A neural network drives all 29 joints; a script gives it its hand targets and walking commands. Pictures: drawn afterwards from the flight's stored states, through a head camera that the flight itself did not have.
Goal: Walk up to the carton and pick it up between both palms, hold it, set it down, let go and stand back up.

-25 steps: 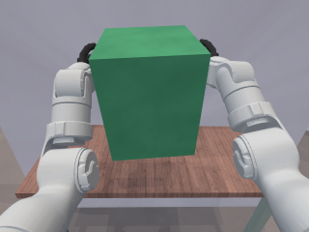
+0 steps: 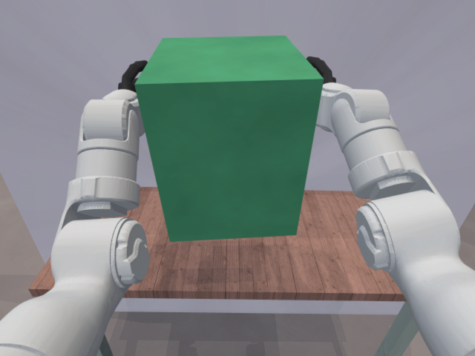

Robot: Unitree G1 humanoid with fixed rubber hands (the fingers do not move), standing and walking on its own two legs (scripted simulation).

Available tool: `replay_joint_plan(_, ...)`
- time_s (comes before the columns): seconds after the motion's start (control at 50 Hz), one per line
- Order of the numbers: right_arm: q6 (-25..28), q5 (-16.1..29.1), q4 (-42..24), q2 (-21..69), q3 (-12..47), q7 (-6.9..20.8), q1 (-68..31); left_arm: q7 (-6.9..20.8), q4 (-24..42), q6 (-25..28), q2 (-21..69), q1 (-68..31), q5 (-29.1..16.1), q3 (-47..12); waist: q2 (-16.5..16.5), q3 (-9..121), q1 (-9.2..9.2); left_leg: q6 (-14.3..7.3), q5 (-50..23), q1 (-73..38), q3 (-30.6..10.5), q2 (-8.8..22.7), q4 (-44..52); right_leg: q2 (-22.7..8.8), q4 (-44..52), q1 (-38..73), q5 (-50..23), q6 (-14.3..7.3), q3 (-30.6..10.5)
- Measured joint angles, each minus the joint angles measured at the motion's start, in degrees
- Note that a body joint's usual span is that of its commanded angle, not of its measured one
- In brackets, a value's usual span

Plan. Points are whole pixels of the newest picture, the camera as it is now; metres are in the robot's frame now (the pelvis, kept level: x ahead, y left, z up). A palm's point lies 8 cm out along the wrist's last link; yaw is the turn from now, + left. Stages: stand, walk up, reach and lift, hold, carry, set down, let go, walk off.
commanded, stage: hold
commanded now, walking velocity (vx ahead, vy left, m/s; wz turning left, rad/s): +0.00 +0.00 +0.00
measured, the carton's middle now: (229, 136) +0.36 -0.01 +0.28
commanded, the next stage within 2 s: none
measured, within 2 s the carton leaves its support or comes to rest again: neither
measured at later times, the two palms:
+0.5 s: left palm (131, 108) +0.38 +0.14 +0.32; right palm (321, 101) +0.36 -0.15 +0.33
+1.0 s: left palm (132, 107) +0.38 +0.14 +0.32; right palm (323, 101) +0.36 -0.15 +0.33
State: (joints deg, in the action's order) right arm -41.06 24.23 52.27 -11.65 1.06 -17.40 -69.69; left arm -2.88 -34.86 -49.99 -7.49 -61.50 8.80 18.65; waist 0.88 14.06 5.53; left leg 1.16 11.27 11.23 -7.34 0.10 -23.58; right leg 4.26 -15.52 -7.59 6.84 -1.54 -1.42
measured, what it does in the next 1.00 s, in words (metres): stands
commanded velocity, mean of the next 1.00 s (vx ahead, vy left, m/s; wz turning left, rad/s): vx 0.00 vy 0.00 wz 0.00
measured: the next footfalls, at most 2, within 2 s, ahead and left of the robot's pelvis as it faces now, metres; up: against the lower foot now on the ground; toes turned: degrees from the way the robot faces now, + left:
none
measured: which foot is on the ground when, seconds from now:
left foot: down 0.00-1.00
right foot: down 0.00-1.00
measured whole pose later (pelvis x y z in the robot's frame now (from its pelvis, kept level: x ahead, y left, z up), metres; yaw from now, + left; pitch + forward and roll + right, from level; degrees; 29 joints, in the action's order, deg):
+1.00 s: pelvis +0.00 +0.00 +0.00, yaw +0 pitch -2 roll -2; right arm -41.5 25.3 50.7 -12.0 1.9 -17.6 -68.7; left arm -2.9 -32.1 -51.0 -6.8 -59.9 9.3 18.6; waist 1.0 13.7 5.9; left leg 1.0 11.8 10.4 -7.1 0.1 -23.8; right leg 4.3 -15.5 -6.7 7.2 -1.4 -1.8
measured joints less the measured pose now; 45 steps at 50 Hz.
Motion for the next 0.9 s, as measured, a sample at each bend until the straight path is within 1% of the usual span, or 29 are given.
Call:
replay_joint_plan(0.5, -0.51, 1.63, -2.23, -0.45, 1.26, -0.33, 1.55, 0.06, 4.04, -1.38, 1.01, 2.46, 0.67, -0.36, -0.08, -0.46, 0.59, -0.3, 0.97, -1.27, 0.22, -0.1, -0.51, -0.06, 0.09, 1.54, 0.67, 0.27, -0.33)
replay_joint_plan(0.9, -0.52, 1.19, -1.71, -0.35, 0.81, -0.22, 1.11, 0.0, 3.16, -1.13, 0.89, 1.78, 0.63, -0.06, 0.08, -0.39, 0.42, -0.2, 0.6, -0.98, 0.28, -0.03, -0.24, 0.01, 0.02, 1.08, 0.45, 0.17, -0.44)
